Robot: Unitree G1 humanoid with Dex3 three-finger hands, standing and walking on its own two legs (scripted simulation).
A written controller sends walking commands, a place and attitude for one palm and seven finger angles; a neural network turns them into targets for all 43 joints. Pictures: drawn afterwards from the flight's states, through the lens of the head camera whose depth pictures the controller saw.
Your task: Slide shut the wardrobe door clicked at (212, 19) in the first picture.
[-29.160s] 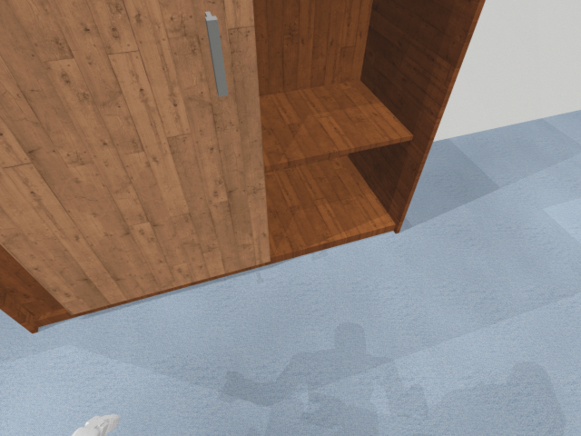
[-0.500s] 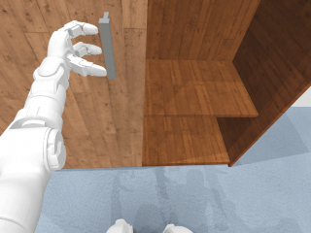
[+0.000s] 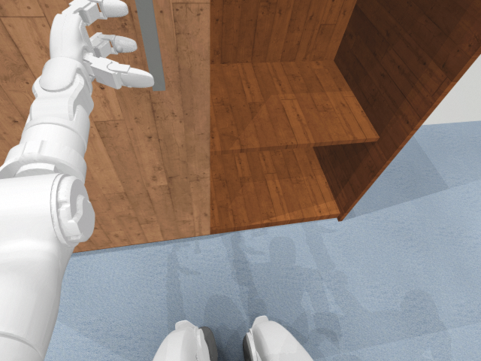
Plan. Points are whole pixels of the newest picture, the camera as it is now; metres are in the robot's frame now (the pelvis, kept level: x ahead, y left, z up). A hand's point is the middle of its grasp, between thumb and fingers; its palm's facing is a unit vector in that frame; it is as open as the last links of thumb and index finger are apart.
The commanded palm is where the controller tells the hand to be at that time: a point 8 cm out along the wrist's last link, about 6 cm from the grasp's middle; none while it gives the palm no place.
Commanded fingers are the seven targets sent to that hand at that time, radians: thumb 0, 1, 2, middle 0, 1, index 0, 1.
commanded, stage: move the hooked fingers beside the handle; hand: left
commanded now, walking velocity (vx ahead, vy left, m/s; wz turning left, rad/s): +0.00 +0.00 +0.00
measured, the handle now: (151, 37) +0.59 +0.07 +0.20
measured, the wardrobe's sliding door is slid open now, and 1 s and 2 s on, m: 0.59 0.59 0.59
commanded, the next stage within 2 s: relax the arm and regain balance in 0.48 s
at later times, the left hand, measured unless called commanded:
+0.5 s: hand (102, 98) +0.44 +0.13 +0.20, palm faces -0.04 -1.00 +0.00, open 13.9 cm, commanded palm +0.57 +0.19 +0.19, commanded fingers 0.00 -0.50 0.30 -0.30 -1.20 -0.30 -1.20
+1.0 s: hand out of the picture -0.42 +0.28 -0.15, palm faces +0.03 -0.91 -0.42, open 16.5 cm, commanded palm none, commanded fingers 0.00 -0.50 0.30 -0.15 -0.30 -0.15 -0.30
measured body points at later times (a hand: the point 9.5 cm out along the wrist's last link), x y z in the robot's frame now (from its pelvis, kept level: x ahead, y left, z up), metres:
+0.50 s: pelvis -0.08 +0.03 -0.05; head -0.06 +0.05 +0.40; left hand +0.44 +0.18 +0.20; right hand -0.10 -0.27 -0.15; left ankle +0.14 +0.03 -0.67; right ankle +0.09 -0.14 -0.67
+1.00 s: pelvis -0.32 +0.04 -0.01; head -0.31 +0.02 +0.44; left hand -0.42 +0.33 -0.13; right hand -0.37 -0.26 -0.13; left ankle -0.45 +0.14 -0.66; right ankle -0.20 +0.05 -0.67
